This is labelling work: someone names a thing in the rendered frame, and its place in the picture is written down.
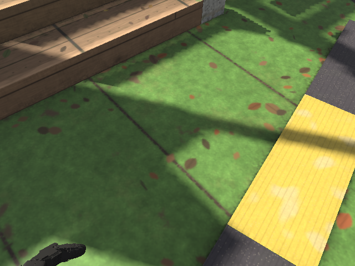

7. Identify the left robot hand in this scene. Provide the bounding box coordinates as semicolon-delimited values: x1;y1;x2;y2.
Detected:
21;243;86;266

